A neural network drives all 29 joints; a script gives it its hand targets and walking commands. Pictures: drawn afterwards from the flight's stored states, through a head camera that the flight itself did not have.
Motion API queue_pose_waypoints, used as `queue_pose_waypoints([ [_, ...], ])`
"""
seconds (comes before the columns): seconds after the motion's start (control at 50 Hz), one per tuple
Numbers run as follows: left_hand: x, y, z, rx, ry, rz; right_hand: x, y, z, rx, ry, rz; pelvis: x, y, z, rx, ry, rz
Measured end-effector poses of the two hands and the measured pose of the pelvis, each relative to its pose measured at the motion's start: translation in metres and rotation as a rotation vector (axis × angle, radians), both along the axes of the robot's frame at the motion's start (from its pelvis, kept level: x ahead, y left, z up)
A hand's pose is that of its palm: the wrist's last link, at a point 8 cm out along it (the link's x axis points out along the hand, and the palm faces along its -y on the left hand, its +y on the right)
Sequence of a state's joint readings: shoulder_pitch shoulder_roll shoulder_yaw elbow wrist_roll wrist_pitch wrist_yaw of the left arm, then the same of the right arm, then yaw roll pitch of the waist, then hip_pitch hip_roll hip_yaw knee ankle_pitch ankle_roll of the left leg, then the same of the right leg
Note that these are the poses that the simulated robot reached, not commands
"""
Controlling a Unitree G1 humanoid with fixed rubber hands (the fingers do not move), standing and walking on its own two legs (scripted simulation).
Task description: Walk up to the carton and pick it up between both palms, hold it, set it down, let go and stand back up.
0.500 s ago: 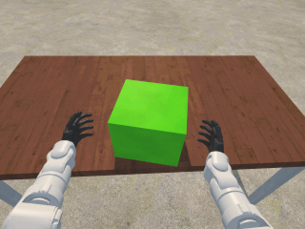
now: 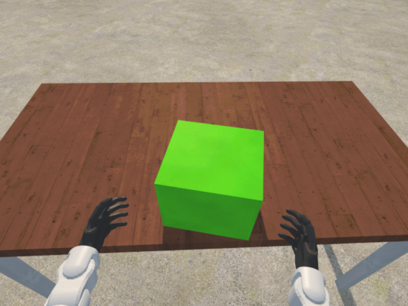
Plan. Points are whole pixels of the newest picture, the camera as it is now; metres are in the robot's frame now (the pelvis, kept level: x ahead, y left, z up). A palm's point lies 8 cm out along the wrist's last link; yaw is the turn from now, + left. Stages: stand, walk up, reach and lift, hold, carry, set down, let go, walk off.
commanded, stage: set down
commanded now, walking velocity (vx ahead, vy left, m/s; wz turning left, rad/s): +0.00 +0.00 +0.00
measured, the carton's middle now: (212, 179) +0.44 -0.01 -0.02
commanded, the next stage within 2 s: none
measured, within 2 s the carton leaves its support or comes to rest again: neither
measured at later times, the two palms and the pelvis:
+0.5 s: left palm (83, 285) +0.19 +0.22 -0.01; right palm (325, 291) +0.18 -0.20 +0.00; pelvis +0.01 +0.00 +0.01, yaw -1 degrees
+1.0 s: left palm (86, 286) +0.19 +0.22 -0.02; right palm (320, 292) +0.19 -0.20 -0.03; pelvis +0.02 +0.00 +0.01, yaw -1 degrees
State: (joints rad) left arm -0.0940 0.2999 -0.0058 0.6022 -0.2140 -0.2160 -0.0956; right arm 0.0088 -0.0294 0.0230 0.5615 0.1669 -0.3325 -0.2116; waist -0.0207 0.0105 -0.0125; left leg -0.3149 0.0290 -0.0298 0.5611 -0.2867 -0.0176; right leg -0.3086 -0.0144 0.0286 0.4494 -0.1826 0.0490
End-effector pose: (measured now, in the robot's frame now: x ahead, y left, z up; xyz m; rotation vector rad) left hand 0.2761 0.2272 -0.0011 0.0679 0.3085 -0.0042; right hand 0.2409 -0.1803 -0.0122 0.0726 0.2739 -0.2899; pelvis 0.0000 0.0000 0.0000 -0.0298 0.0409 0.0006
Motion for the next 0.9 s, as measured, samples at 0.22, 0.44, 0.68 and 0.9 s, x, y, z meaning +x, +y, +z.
queue_pose_waypoints([
  [0.22,-0.033,0.011,0.007,-0.016,0.018,0.005,-0.016,0.004,0.007,0.016,-0.003,0.006,0.016,0.004,0.005,0.003,-0.105,-0.007],
  [0.44,-0.074,-0.003,-0.001,-0.026,0.085,-0.008,-0.047,-0.013,0.010,-0.029,0.053,0.006,0.016,0.002,0.007,0.003,-0.146,-0.005],
  [0.68,-0.097,0.005,-0.006,-0.006,0.124,0.063,-0.071,-0.014,0.002,-0.030,0.155,0.044,0.006,-0.004,0.007,0.015,-0.159,-0.010],
  [0.9,-0.089,0.003,-0.015,0.020,0.216,0.048,-0.055,-0.014,-0.014,-0.032,0.205,0.073,0.009,0.000,0.008,0.019,-0.143,-0.017],
])
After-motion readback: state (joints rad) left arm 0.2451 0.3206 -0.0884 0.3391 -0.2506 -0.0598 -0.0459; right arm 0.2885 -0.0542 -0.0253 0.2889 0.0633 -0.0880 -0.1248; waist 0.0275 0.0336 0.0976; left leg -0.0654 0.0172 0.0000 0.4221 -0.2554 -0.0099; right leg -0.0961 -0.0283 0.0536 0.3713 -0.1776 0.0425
